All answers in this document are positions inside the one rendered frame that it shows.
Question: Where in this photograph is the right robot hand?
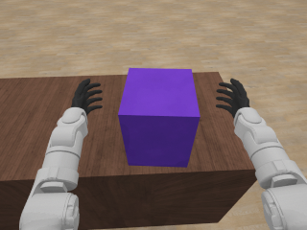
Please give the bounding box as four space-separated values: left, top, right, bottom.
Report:
216 78 250 119

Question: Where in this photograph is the carton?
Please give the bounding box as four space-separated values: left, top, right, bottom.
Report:
118 68 201 168

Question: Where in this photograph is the robot right forearm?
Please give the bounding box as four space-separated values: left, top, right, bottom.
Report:
233 107 307 190

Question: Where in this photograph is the robot right upper arm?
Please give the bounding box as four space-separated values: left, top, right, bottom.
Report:
261 183 307 230

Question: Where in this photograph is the pedestal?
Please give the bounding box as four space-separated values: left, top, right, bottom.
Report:
0 72 257 230

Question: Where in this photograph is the robot left upper arm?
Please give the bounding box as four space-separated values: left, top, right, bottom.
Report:
21 193 80 230

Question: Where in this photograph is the left robot hand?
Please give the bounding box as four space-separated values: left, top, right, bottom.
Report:
71 79 103 116

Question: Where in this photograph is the robot left forearm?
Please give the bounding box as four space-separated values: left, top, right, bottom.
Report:
19 107 88 230

